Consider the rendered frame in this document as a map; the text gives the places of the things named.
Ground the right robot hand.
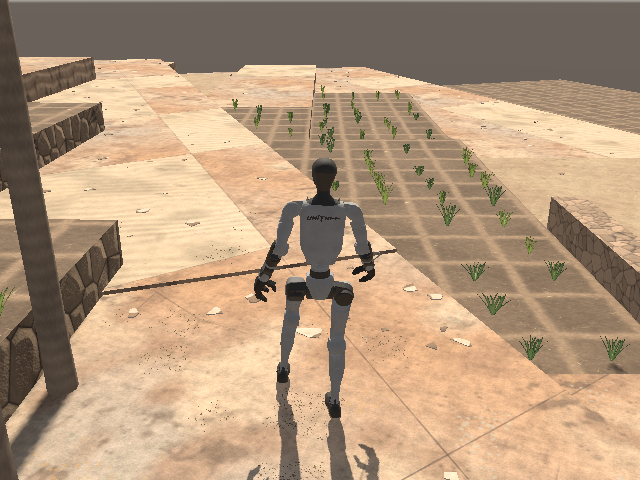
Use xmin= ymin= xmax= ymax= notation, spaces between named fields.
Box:
xmin=352 ymin=265 xmax=375 ymax=282

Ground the right robot thigh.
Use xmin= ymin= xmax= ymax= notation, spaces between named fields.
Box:
xmin=327 ymin=281 xmax=354 ymax=355

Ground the robot left upper arm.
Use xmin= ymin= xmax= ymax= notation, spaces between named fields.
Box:
xmin=272 ymin=200 xmax=303 ymax=257

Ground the robot right upper arm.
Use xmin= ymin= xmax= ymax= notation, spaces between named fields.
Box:
xmin=343 ymin=202 xmax=370 ymax=255

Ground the left robot hand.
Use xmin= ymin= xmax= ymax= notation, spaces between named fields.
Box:
xmin=254 ymin=276 xmax=276 ymax=302

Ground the robot right foot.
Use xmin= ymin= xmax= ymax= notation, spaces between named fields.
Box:
xmin=325 ymin=391 xmax=341 ymax=418

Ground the right robot forearm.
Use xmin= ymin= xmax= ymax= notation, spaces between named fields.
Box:
xmin=359 ymin=240 xmax=375 ymax=271

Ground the left robot forearm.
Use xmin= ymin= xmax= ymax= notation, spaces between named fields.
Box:
xmin=258 ymin=240 xmax=281 ymax=282

